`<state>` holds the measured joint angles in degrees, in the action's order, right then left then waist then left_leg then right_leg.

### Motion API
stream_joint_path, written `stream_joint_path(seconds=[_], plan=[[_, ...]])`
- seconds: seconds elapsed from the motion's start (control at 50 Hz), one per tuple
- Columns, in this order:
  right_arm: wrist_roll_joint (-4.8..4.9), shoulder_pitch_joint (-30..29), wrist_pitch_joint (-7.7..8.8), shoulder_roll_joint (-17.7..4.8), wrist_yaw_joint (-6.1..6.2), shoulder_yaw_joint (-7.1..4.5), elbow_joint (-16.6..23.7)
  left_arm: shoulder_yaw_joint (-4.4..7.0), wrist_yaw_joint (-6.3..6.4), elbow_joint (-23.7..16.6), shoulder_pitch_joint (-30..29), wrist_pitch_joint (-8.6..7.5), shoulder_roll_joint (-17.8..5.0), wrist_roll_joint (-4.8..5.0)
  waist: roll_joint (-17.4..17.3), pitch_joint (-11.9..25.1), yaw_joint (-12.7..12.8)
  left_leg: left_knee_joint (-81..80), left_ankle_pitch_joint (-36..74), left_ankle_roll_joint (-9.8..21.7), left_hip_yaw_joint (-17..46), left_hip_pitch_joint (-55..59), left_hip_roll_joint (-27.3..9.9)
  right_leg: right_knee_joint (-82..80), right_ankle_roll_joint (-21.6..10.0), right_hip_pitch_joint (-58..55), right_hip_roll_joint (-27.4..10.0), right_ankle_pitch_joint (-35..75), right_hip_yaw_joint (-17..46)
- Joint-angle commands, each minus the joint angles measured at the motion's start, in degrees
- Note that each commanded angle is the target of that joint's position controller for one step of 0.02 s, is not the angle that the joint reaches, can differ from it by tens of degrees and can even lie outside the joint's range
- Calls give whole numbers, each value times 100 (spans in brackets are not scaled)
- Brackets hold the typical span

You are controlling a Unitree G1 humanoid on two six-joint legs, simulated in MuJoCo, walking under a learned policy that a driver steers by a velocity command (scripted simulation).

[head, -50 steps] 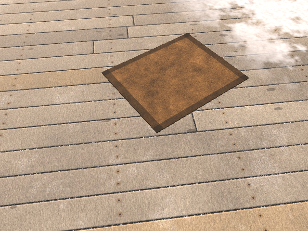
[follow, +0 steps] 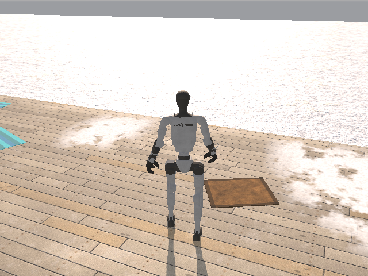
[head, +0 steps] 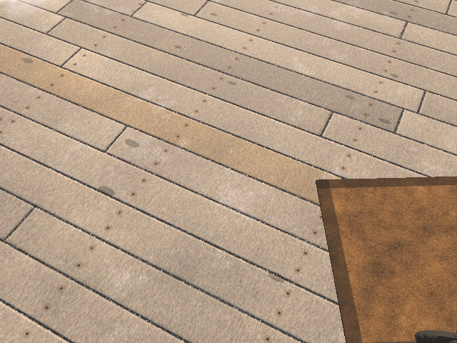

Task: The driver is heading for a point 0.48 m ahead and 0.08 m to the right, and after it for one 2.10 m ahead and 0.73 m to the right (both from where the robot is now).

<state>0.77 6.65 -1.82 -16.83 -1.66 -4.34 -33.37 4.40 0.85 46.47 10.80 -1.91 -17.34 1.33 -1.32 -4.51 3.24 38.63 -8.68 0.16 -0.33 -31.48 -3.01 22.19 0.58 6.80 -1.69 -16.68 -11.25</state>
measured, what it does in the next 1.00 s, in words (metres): walks ahead: left foot, then right foot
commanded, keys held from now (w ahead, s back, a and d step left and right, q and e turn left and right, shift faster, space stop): q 0.08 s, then no key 0.24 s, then w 0.34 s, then w+e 0.34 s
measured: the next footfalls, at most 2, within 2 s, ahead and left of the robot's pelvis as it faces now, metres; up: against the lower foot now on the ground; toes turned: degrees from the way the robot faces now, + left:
left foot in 0.06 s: +0.15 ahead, +0.12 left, +0.00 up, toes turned +3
right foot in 0.46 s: +0.13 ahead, -0.11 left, +0.00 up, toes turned +8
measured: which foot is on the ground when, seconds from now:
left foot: up 0.00-0.04, down 0.06-0.46, up 0.48-0.82, down 0.84-1.00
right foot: down 0.00-0.04, up 0.06-0.44, down 0.46-0.86, up 0.88-1.00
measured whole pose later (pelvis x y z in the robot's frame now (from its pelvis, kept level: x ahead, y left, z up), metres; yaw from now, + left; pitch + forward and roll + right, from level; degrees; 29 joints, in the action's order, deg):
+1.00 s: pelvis +0.27 +0.08 +0.00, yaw +1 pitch +2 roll +1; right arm -0.3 11.9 5.3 -14.0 -0.9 -3.2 -41.5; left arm 3.9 0.4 47.4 19.8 -2.9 -17.7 2.0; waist 2.8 -0.4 0.9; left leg 24.3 -11.9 1.5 -4.4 -14.1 0.3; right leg 65.6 -0.9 26.4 -3.6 -18.7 3.4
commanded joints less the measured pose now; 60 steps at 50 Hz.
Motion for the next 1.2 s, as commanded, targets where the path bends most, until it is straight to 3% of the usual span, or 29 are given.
stream_joint_path(seconds=[0.02, 0.04, 0.06, 0.08, 0.1, 0.12, 0.14, 0.18, 0.22, 0.32, 0.42, 0.44, 0.46, 0.48, 0.5, 0.52, 0.56, 0.6, 0.68, 0.74, 0.8, 0.84, 0.86, 0.88, 0.9, 0.92, 0.94, 1.02, 1.2], plan=[[-20, 356, 36, -596, -52, -261, 392, 263, 19, -376, -385, -24, -1044, 140, 688, 832, -430, -849, 93, 314, -290, 1010, 277, 585, -732, -349, -1354, 3825, 431], [-44, 850, 51, -810, 7, -375, 248, 227, 10, -334, -233, -20, -892, 119, 403, 1079, -629, -1323, 728, 519, -292, 1859, 486, 1487, -498, -68, -1041, 3671, 225], [-69, 1292, 53, -1440, 147, -544, 276, 146, -21, -443, -15, -35, -692, -100, -715, 1490, -729, -1358, 3298, 1014, 1175, 3233, -549, 3063, -44, 1180, -589, 1755, 36], [-207, 1096, 97, -1843, 182, -532, 451, -21, -46, -690, 155, -52, -352, -334, -1717, 2029, -395, -1403, 4054, 2403, 3488, 4203, -1926, 4768, 312, 2953, 362, -2394, 553], [-162, 1043, 152, -1299, 135, -392, 488, 60, -95, -550, -73, -29, -724, -188, -828, 2413, -719, -1575, 3438, 2371, 3235, 3944, -1847, 5269, 283, 2998, 140, -2227, 1524], [-118, 707, 206, -1065, 124, -292, 478, 79, -103, -583, -227, 17, -811, -46, -582, 1907, -587, -1563, 3084, 2031, 2542, 3477, -1603, 5220, 210, 3118, -36, -1835, 1510], [-31, 484, 211, -871, 136, -240, 427, 72, -53, -502, -232, 60, -727, -83, -200, 1580, -456, -1610, 2458, 1641, 2095, 3042, -1245, 4818, 205, 3092, -197, -1476, 1484], [-50, 99, 154, -689, 185, -143, 424, 76, 32, -490, -406, 180, -681, -200, -108, 1238, -293, -1897, 1772, 1260, 1626, 2136, -783, 4411, 226, 2547, -197, -858, 1310], [-159, -14, 185, -892, 212, -189, 397, 39, 51, -413, 45, 247, -589, -122, -689, 1268, -111, -1950, 2143, 1511, 1507, 1709, -876, 3954, 376, 2096, -137, -735, 1310], [-161, 72, 159, -770, 261, -137, 173, -48, 54, -453, -249, 266, -403, -135, -615, 1294, -368, -1888, 1133, 1374, 1491, 1604, -769, 2529, 366, 1488, -118, -375, 1295], [-79, 267, 119, -724, 212, -50, -133, -57, -104, -339, 84, 150, -334, -149, -657, 818, -218, -2121, -2918, 952, 1824, 760, -479, 1013, -60, 400, 250, -159, 739], [-81, 270, 142, -595, 218, -6, -159, -56, -106, -286, 292, 94, -351, -165, -489, 663, -117, -1877, -3074, 771, 1801, 480, -303, 653, -263, 149, 96, -392, 972], [-77, 82, 186, -312, 227, 76, -84, -15, -68, -206, 765, 34, -614, -207, 203, 559, 20, -756, -2841, 474, 1413, -132, 61, -34, -638, -224, -777, -1050, 2112], [1, -60, 298, -198, 217, 85, 163, 165, -90, -79, 1047, -2, -1290, -243, 1489, 309, 7, 608, -2255, 142, 88, -1110, 838, -1058, -1373, -312, -1805, -2698, 4013], [102, -432, 411, -631, 239, -41, 248, 189, -71, -157, 918, -75, -1278, -324, 1498, -183, 175, 1477, -2171, 134, 477, -1585, 487, -1573, -1759, 57, -2267, -3092, 4978], [129, -277, 465, -783, 221, -127, 166, 113, -12, -210, 666, -149, -990, -274, 1255, -305, -46, 1869, -1678, 149, 667, -1756, 302, -1484, -1605, -6, -2105, -2732, 4604], [-10, -29, 486, -616, 183, -124, -49, 49, 9, -213, 565, -216, -726, -112, 1033, -152, -142, 1955, -995, 97, 545, -1883, 128, -1404, -1225, -395, -1642, -1810, 3655], [-87, -280, 559, -366, 132, -69, -87, -17, -1, -103, 982, -249, -473, -76, 745, -3, 84, 1755, -475, 46, 297, -1551, 32, -1402, -1028, -467, -1255, -418, 2720], [6, -675, 600, 13, 44, 57, 18, 6, -15, -37, 1091, -214, -594, -68, 909, 135, 180, 269, 201, -106, -64, -514, 134, -1397, -995, -158, -951, 547, 1983], [45, -867, 669, -96, -37, 43, 85, 94, -23, 12, 1303, -162, -904, 0, 915, 25, 236, -497, 148, -155, -112, 88, 280, -1275, -1076, 24, -1078, 568, 2112], [109, -484, 739, -371, -52, -46, 9, 142, -22, 23, 1215, -112, -1025, 62, 981, 83, -120, -1056, 134, 12, 1, 933, 291, -983, -973, 130, -1291, 575, 2424], [68, 655, 744, -752, 63, -242, -324, 64, -31, -5, 1116, -125, -773, 24, 757, 700, -721, -1305, 120, 267, 66, 2750, 237, 269, -671, 621, -871, 1603, 2052], [-57, 1702, 732, -1171, 149, -357, -457, -97, -53, -189, 1006, -159, -304, -122, -44, 1639, -1175, -1248, -207, 636, 1246, 4345, -929, 2177, -384, 1597, -428, 681, 1658], [-145, 2005, 669, -1566, 125, -419, -558, -199, -13, -404, 1478, -262, 112, 6, -1803, 2246, -923, -2066, -1814, 1360, 3660, 5298, -2115, 3973, -120, 3286, 287, -1554, 1382], [-128, 1793, 699, -1034, 103, -273, -547, -24, 1, -306, 1309, -305, -537, 139, -1219, 1742, -983, -2409, -2489, 1332, 3848, 4718, -2014, 4840, -137, 3712, 7, -1436, 1903], [-68, 1434, 719, -739, 111, -168, -547, 59, -22, -388, 978, -305, -737, 173, -987, 1099, -872, -2436, -2157, 1157, 2979, 4163, -1864, 4988, -216, 3931, -205, -910, 1870], [-89, 1149, 747, -533, 101, -93, -538, 51, -27, -333, 877, -287, -617, 106, -603, 809, -726, -2453, -1086, 990, 2212, 3640, -1575, 4869, -223, 3680, -388, -451, 1873], [-122, 605, 854, -239, 113, -54, -714, 41, -91, -401, 757, -63, -253, 76, -582, 316, -352, -3010, 291, 962, 802, 2651, -1159, 4463, -112, 3285, -626, 350, 1762], [-52, 910, 771, -777, 239, -214, -1105, -103, -344, -1093, -705, -60, -40, -16, -10, -147, -657, -3167, 1272, 872, -693, 2862, -1204, 1959, -158, 3294, -477, 1879, 1187]])
Velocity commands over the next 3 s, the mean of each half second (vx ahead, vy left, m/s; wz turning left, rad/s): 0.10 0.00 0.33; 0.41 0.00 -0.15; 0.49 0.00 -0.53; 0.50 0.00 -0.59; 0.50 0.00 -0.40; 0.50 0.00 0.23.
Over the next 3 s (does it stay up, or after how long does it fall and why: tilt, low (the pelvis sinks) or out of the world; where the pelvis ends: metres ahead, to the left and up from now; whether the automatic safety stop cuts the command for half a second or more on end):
stays up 1.25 -0.38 -0.01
